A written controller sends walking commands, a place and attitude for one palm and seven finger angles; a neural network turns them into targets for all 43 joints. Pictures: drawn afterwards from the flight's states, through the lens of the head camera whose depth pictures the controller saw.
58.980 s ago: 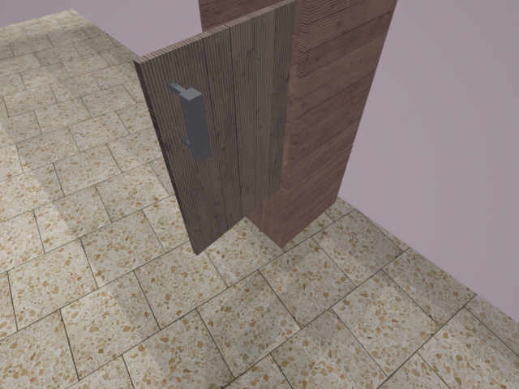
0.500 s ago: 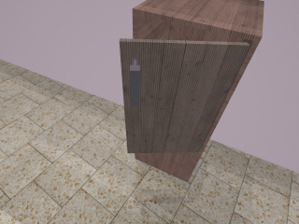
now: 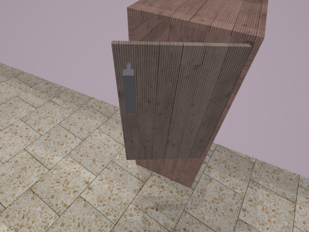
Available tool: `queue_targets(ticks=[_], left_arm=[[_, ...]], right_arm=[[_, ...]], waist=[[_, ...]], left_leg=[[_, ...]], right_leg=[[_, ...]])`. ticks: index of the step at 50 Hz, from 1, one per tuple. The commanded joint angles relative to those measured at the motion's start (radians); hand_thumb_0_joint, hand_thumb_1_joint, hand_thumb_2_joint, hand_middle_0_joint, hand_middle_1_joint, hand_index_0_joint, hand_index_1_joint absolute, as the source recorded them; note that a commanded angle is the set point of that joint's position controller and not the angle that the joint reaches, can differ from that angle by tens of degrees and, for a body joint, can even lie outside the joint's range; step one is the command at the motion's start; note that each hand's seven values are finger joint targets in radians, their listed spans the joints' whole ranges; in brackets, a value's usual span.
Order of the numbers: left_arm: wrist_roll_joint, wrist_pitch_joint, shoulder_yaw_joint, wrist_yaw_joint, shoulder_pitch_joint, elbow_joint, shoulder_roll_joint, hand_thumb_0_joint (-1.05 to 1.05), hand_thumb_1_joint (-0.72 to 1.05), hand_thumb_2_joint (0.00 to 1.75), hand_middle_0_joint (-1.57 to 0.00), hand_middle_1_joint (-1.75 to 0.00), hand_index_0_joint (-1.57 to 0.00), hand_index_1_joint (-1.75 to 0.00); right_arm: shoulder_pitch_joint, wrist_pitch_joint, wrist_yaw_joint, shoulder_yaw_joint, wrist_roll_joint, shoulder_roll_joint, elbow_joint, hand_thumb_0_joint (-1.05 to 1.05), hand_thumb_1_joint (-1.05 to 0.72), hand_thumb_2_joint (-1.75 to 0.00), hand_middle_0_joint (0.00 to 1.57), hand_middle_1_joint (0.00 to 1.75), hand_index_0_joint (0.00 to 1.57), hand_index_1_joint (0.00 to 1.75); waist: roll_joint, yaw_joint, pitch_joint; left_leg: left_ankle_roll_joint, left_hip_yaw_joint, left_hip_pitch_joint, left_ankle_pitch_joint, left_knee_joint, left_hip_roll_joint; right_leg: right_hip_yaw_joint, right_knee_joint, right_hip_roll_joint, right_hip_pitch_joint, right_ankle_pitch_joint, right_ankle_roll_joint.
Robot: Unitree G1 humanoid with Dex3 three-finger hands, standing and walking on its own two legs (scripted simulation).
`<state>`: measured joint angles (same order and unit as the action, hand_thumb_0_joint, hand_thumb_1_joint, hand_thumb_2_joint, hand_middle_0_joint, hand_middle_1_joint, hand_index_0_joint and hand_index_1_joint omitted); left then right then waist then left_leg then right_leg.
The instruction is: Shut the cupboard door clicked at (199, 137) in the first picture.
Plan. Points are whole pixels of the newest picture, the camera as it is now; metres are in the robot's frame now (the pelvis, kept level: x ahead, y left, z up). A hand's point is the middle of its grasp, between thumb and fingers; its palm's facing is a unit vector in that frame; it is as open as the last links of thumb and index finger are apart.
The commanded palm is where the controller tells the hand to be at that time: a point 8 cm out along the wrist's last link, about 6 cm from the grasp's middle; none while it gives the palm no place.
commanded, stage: shuffle to correct the standing spot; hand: left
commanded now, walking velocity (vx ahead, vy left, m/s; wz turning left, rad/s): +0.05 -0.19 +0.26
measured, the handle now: (130, 87) +0.47 +0.11 +0.13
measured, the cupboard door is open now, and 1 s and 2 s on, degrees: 27 27 27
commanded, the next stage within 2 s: come to a stop and stand still in 0.78 s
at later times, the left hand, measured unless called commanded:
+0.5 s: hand out of the picture -0.02 +0.10 -0.19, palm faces +0.11 -0.98 -0.14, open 7.4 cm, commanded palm none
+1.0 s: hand out of the picture +0.02 +0.08 -0.18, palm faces +0.16 -0.96 -0.22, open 7.3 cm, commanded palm none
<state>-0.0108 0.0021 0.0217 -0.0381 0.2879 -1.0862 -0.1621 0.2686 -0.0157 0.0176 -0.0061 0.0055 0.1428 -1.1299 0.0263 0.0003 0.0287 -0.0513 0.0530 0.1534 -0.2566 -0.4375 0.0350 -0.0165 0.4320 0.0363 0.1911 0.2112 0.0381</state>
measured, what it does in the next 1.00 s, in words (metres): steps to the right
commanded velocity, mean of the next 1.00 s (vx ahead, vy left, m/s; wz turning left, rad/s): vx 0.01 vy -0.15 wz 0.07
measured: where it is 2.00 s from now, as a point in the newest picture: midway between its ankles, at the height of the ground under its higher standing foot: outside the picture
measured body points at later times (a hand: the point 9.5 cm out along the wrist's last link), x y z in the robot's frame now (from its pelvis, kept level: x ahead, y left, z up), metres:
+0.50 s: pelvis +0.03 -0.05 -0.01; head +0.04 -0.04 +0.44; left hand -0.03 +0.15 -0.17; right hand +0.04 -0.27 -0.16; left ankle -0.01 +0.08 -0.74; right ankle +0.01 -0.15 -0.74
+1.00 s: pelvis +0.02 -0.11 -0.01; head +0.05 -0.10 +0.44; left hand +0.02 +0.13 -0.17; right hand +0.08 -0.36 -0.16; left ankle -0.03 -0.01 -0.69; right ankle +0.03 -0.21 -0.74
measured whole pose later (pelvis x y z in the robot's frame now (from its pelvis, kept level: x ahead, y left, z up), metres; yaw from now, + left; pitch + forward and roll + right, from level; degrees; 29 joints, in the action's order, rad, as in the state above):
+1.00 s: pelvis +0.02 -0.11 -0.01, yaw +7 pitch +0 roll -1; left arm -0.03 -0.03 -0.06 -0.02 0.28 -0.96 -0.19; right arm 0.21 0.05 0.04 0.06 0.02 0.18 -1.06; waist 0.01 0.01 0.06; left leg 0.00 0.03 0.42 -0.52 -1.01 -0.05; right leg 0.10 0.56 -0.01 0.26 0.30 -0.04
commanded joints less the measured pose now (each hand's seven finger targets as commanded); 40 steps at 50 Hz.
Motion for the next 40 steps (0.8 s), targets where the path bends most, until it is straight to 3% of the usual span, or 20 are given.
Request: queue_targets(ticks=[1, 6, 15, 21, 26, 28, 29, 30, 31, 32, 33, 34, 35, 36, 37, 39, 40], left_arm=[[-0.002, 0.014, -0.016, -0.002, 0.078, 0.016, -0.069, 0.00, 0.90, 0.90, -0.20, -0.30, -0.20, -0.30], [-0.009, 0.004, -0.022, 0.002, 0.096, 0.013, -0.061, 0.00, 0.90, 0.90, -0.20, -0.30, -0.20, -0.30], [-0.014, -0.004, -0.041, 0.005, 0.155, 0.023, -0.043, 0.00, 0.90, 0.90, -0.20, -0.30, -0.20, -0.30], [-0.014, -0.010, -0.055, 0.010, 0.197, 0.029, -0.053, 0.00, 0.90, 0.90, -0.20, -0.30, -0.20, -0.30], [-0.018, -0.023, -0.070, 0.012, 0.201, 0.048, -0.084, 0.00, 0.90, 0.90, -0.20, -0.30, -0.20, -0.30], [-0.019, -0.032, -0.073, 0.012, 0.180, 0.064, -0.078, 0.00, 0.90, 0.90, -0.20, -0.30, -0.20, -0.30], [-0.021, -0.035, -0.074, 0.013, 0.168, 0.071, -0.077, 0.00, 0.90, 0.90, -0.20, -0.30, -0.20, -0.30], [-0.021, -0.038, -0.075, 0.014, 0.153, 0.079, -0.072, 0.00, 0.90, 0.90, -0.20, -0.30, -0.20, -0.30], [-0.019, -0.040, -0.072, 0.016, 0.144, 0.083, -0.063, 0.00, 0.90, 0.90, -0.20, -0.30, -0.20, -0.30], [-0.018, -0.039, -0.073, 0.020, 0.144, 0.091, -0.046, 0.00, 0.90, 0.90, -0.20, -0.30, -0.20, -0.30], [-0.017, -0.039, -0.077, 0.022, 0.134, 0.105, -0.038, 0.00, 0.90, 0.90, -0.20, -0.30, -0.20, -0.30], [-0.018, -0.041, -0.081, 0.021, 0.098, 0.125, -0.042, 0.00, 0.90, 0.90, -0.20, -0.30, -0.20, -0.30], [-0.018, -0.049, -0.090, 0.024, 0.077, 0.140, -0.051, 0.00, 0.90, 0.90, -0.20, -0.30, -0.20, -0.30], [-0.017, -0.050, -0.093, 0.028, 0.061, 0.156, -0.048, 0.00, 0.90, 0.90, -0.20, -0.30, -0.20, -0.30], [-0.015, -0.049, -0.097, 0.033, 0.061, 0.162, -0.036, 0.00, 0.90, 0.90, -0.20, -0.30, -0.20, -0.30], [-0.011, -0.046, -0.099, 0.045, 0.088, 0.158, -0.023, 0.00, 0.90, 0.90, -0.20, -0.30, -0.20, -0.30], [-0.010, -0.043, -0.102, 0.049, 0.126, 0.143, -0.023, 0.00, 0.90, 0.90, -0.20, -0.30, -0.20, -0.30]], right_arm=[[0.049, -0.020, 0.010, 0.014, 0.002, 0.103, 0.027, 0.00, -0.90, -0.90, 0.20, 0.30, 0.20, 0.30], [0.048, -0.011, 0.012, 0.028, 0.006, 0.111, 0.029, 0.00, -0.90, -0.90, 0.20, 0.30, 0.20, 0.30], [0.090, -0.003, 0.032, 0.051, 0.012, 0.112, 0.034, 0.00, -0.90, -0.90, 0.20, 0.30, 0.20, 0.30], [0.086, 0.005, 0.045, 0.054, 0.013, 0.086, 0.034, 0.00, -0.90, -0.90, 0.20, 0.30, 0.20, 0.30], [0.065, 0.017, 0.050, 0.049, 0.011, 0.046, 0.050, 0.00, -0.90, -0.90, 0.20, 0.30, 0.20, 0.30], [0.039, 0.022, 0.052, 0.048, 0.011, 0.043, 0.060, 0.00, -0.90, -0.90, 0.20, 0.30, 0.20, 0.30], [0.036, 0.023, 0.052, 0.049, 0.012, 0.040, 0.063, 0.00, -0.90, -0.90, 0.20, 0.30, 0.20, 0.30], [0.047, 0.022, 0.051, 0.049, 0.012, 0.042, 0.059, 0.00, -0.90, -0.90, 0.20, 0.30, 0.20, 0.30], [0.066, 0.020, 0.051, 0.051, 0.014, 0.049, 0.049, 0.00, -0.90, -0.90, 0.20, 0.30, 0.20, 0.30], [0.090, 0.016, 0.055, 0.058, 0.020, 0.089, 0.033, 0.00, -0.90, -0.90, 0.20, 0.30, 0.20, 0.30], [0.113, 0.015, 0.059, 0.073, 0.025, 0.141, 0.027, 0.00, -0.90, -0.90, 0.20, 0.30, 0.20, 0.30], [0.127, 0.017, 0.065, 0.083, 0.028, 0.172, 0.027, 0.00, -0.90, -0.90, 0.20, 0.30, 0.20, 0.30], [0.118, 0.017, 0.065, 0.085, 0.033, 0.185, 0.038, 0.00, -0.90, -0.90, 0.20, 0.30, 0.20, 0.30], [0.100, 0.013, 0.067, 0.086, 0.035, 0.193, 0.053, 0.00, -0.90, -0.90, 0.20, 0.30, 0.20, 0.30], [0.051, 0.009, 0.067, 0.091, 0.037, 0.206, 0.069, 0.00, -0.90, -0.90, 0.20, 0.30, 0.20, 0.30], [-0.016, 0.011, 0.063, 0.097, 0.039, 0.223, 0.093, 0.00, -0.90, -0.90, 0.20, 0.30, 0.20, 0.30], [-0.041, 0.017, 0.059, 0.102, 0.037, 0.229, 0.103, 0.00, -0.90, -0.90, 0.20, 0.30, 0.20, 0.30]], waist=[[-0.008, 0.006, 0.035], [-0.047, 0.005, 0.094], [-0.059, 0.000, 0.050], [0.013, 0.003, 0.032], [0.120, 0.003, 0.026], [0.102, 0.004, 0.037], [0.086, 0.001, 0.042], [0.064, -0.009, 0.036], [0.013, -0.018, 0.038], [-0.126, -0.025, 0.032], [-0.280, -0.031, 0.023], [-0.343, -0.043, 0.049], [-0.292, -0.043, 0.062], [-0.237, -0.034, 0.067], [-0.220, -0.015, 0.056], [-0.214, 0.014, 0.013], [-0.208, 0.034, -0.007]], left_leg=[[0.008, -0.136, 0.077, 0.064, 0.130, -0.143], [-0.010, -0.196, 0.123, -0.060, 0.175, -0.171], [-0.031, -0.202, 0.103, 0.165, 0.076, -0.186], [-0.004, -0.108, 0.122, 0.183, -0.048, -0.147], [0.027, -0.006, 0.179, -0.017, -0.215, -0.076], [0.029, 0.002, 0.191, -0.129, -0.264, -0.082], [0.030, 0.007, 0.180, -0.127, -0.241, -0.091], [0.027, 0.004, 0.139, -0.070, -0.173, -0.106], [0.016, -0.020, 0.080, 0.071, -0.107, -0.138], [-0.011, -0.109, 0.022, 0.247, -0.048, -0.223], [-0.064, -0.247, -0.003, 0.385, 0.015, -0.338], [-0.123, -0.335, 0.020, 0.517, 0.057, -0.420], [-0.156, -0.356, 0.058, 0.549, 0.075, -0.454], [-0.168, -0.362, 0.058, 0.577, 0.067, -0.461], [-0.158, -0.338, 0.050, 0.589, 0.051, -0.451], [-0.097, -0.235, 0.081, 0.530, 0.014, -0.381], [-0.060, -0.181, 0.118, 0.442, -0.032, -0.337]], right_leg=[[-0.024, -0.041, 0.052, -0.031, -0.065, -0.047], [0.030, -0.008, 0.037, 0.001, 0.001, -0.043], [0.065, 0.038, 0.031, -0.003, -0.069, -0.052], [0.018, 0.027, 0.058, -0.030, -0.234, -0.082], [-0.070, -0.031, 0.131, -0.024, -0.318, -0.149], [-0.084, -0.042, 0.152, 0.002, -0.341, -0.191], [-0.074, -0.034, 0.151, 0.020, -0.333, -0.201], [-0.061, -0.012, 0.138, 0.046, -0.305, -0.194], [-0.023, 0.016, 0.099, 0.088, -0.246, -0.159], [0.033, 0.097, 0.038, 0.141, -0.203, -0.112], [0.105, 0.218, -0.015, 0.186, -0.050, -0.064], [0.100, 0.339, -0.035, 0.231, 0.206, -0.054], [0.051, 0.445, -0.034, 0.250, 0.341, -0.058], [0.019, 0.483, -0.025, 0.270, 0.361, -0.063], [0.002, 0.465, -0.011, 0.274, 0.345, -0.058], [0.046, 0.303, -0.011, 0.153, 0.251, -0.049], [0.084, 0.191, -0.030, 0.065, 0.136, -0.042]])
